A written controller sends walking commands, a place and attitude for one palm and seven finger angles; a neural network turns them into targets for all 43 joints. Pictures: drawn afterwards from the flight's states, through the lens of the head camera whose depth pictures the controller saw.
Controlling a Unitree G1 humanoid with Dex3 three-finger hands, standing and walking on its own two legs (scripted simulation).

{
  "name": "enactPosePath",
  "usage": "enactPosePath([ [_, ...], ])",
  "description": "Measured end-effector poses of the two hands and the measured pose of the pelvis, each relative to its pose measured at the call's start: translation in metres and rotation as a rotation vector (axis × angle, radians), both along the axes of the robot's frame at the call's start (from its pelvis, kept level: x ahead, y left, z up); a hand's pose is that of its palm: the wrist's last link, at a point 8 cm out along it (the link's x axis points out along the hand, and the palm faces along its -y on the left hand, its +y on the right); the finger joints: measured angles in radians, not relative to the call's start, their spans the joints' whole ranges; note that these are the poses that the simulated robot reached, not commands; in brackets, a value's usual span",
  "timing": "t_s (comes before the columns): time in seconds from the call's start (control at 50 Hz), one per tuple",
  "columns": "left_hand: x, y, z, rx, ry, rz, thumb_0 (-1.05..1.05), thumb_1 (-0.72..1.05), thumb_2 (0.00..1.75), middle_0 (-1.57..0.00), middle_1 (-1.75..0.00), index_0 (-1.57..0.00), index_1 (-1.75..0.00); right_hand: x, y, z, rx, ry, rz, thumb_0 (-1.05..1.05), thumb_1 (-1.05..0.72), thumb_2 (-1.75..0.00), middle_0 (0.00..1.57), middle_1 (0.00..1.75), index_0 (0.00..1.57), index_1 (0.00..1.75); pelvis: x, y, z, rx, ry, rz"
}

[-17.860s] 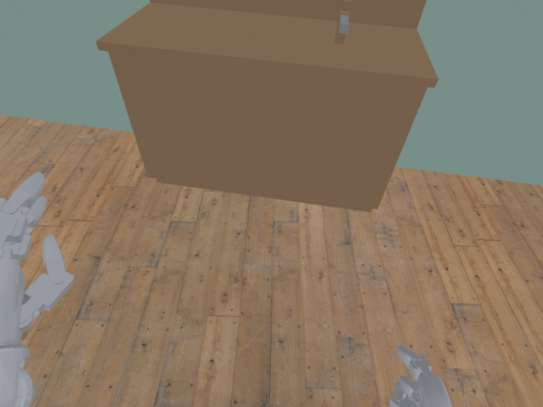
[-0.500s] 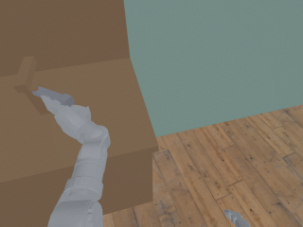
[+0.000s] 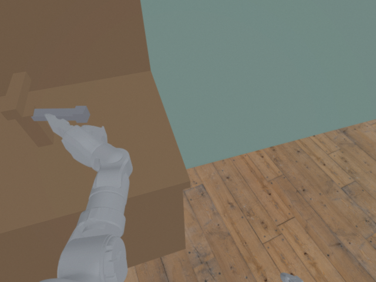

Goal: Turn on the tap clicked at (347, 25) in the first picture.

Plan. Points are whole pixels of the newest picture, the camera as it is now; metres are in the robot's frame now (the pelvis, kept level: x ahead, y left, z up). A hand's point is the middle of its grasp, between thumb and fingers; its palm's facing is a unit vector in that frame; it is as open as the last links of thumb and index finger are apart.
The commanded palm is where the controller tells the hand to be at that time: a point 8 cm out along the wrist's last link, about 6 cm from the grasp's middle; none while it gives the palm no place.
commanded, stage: lift the hand up off the lever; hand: left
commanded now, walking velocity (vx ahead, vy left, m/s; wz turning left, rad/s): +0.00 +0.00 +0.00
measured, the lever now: (81, 114) +0.45 +0.27 +0.11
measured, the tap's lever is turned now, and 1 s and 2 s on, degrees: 73 75 75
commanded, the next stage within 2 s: none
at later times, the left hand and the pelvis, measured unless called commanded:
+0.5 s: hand (96, 127) +0.41 +0.22 +0.12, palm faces +0.82 -0.57 -0.08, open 7.8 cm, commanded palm +0.35 +0.23 +0.13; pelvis +0.01 +0.01 +0.01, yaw +0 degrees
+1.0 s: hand (90, 124) +0.39 +0.22 +0.14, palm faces +0.82 -0.57 -0.08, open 7.8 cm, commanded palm +0.34 +0.23 +0.15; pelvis +0.01 +0.00 +0.01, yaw +1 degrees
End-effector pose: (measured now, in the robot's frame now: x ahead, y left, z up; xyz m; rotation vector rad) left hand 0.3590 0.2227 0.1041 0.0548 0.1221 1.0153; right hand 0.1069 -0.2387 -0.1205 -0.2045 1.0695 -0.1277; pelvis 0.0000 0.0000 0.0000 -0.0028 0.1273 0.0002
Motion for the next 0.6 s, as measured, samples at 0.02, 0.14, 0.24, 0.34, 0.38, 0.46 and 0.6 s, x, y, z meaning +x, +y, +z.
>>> enactPosePath([
  [0.02, 0.000, 0.001, 0.000, -0.002, 0.001, -0.001, 0.02, 0.89, 0.89, -0.16, -0.15, -0.04, -0.11, 0.000, 0.000, 0.000, 0.001, -0.001, -0.003, 0.01, -0.91, -0.90, 0.20, 0.30, 0.20, 0.30, 0.000, 0.000, 0.000, 0.000, -0.001, -0.001],
  [0.14, -0.002, 0.004, 0.002, -0.014, 0.001, -0.005, 0.02, 0.90, 0.89, -0.16, -0.15, -0.08, -0.13, 0.003, 0.000, 0.004, -0.001, -0.015, -0.002, 0.01, -0.91, -0.90, 0.20, 0.30, 0.20, 0.30, 0.002, 0.001, 0.002, -0.001, -0.011, -0.003],
  [0.24, -0.003, 0.010, 0.007, -0.007, -0.001, -0.012, 0.02, 0.90, 0.89, -0.16, -0.15, -0.12, -0.14, 0.012, 0.002, 0.008, -0.004, -0.038, 0.007, 0.01, -0.91, -0.90, 0.20, 0.30, 0.20, 0.30, 0.004, 0.002, 0.003, -0.002, -0.021, -0.002],
  [0.34, -0.003, 0.016, 0.017, 0.003, -0.024, -0.023, 0.02, 0.90, 0.89, -0.16, -0.15, -0.14, -0.15, 0.025, 0.007, 0.012, 0.000, -0.064, 0.022, 0.01, -0.91, -0.90, 0.20, 0.30, 0.20, 0.30, 0.007, 0.005, 0.004, -0.003, -0.027, 0.000],
  [0.38, -0.004, 0.015, 0.019, 0.005, -0.021, -0.035, 0.02, 0.90, 0.89, -0.16, -0.15, -0.14, -0.15, 0.030, 0.009, 0.013, 0.005, -0.071, 0.030, 0.01, -0.91, -0.90, 0.20, 0.30, 0.20, 0.30, 0.008, 0.006, 0.005, -0.003, -0.032, 0.003],
  [0.46, -0.006, 0.011, 0.019, -0.018, -0.008, -0.051, 0.02, 0.90, 0.89, -0.16, -0.15, -0.15, -0.15, 0.042, 0.015, 0.015, 0.012, -0.086, 0.051, 0.01, -0.91, -0.90, 0.20, 0.30, 0.20, 0.30, 0.011, 0.008, 0.006, -0.002, -0.040, 0.006],
  [0.6, -0.008, 0.006, 0.023, -0.022, 0.002, -0.050, 0.02, 0.90, 0.89, -0.16, -0.15, -0.15, -0.15, 0.062, 0.026, 0.021, 0.028, -0.126, 0.072, 0.01, -0.91, -0.90, 0.20, 0.30, 0.20, 0.30, 0.014, 0.009, 0.008, -0.002, -0.049, 0.002],
])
